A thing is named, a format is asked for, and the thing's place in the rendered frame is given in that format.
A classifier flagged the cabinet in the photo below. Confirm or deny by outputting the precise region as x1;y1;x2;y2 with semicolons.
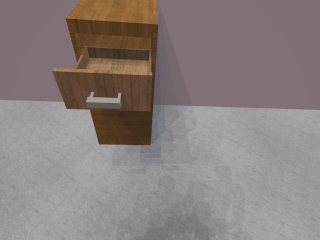
65;0;159;145

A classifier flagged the handle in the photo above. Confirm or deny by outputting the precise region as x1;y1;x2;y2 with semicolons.
86;92;122;109

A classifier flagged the drawer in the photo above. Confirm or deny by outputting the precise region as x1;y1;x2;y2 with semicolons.
52;46;153;112

